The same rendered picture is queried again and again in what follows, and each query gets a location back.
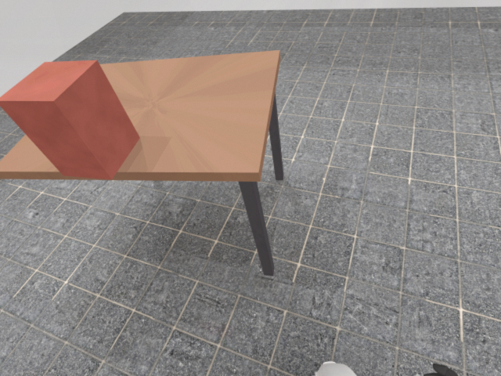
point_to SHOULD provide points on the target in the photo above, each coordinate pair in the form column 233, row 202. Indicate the table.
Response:
column 201, row 118

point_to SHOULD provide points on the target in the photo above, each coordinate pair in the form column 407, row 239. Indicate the carton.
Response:
column 70, row 111

